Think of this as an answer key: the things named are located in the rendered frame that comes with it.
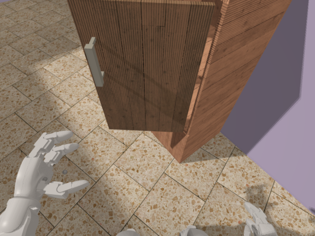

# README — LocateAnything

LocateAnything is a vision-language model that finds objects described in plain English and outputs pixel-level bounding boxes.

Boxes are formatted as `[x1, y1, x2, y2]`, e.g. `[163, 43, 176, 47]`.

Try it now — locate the cupboard door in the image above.
[67, 0, 215, 133]

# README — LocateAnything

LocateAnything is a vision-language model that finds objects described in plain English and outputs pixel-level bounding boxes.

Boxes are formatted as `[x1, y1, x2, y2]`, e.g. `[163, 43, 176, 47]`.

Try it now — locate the handle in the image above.
[84, 37, 104, 87]

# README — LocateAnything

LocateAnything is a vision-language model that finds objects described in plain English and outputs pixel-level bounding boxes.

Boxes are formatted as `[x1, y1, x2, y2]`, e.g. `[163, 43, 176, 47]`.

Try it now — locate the right robot shin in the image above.
[186, 225, 196, 229]

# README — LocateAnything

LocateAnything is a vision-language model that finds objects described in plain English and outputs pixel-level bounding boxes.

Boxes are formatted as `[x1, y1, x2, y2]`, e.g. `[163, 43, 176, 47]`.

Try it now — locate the left robot hand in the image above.
[14, 130, 89, 201]

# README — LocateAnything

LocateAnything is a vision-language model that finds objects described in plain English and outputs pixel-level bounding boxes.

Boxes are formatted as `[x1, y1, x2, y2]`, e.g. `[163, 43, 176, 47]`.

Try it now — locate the left robot forearm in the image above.
[0, 197, 41, 236]

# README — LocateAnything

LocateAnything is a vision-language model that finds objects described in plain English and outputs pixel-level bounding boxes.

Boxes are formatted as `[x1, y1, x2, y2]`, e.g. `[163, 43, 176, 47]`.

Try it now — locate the right robot hand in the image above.
[244, 202, 278, 236]

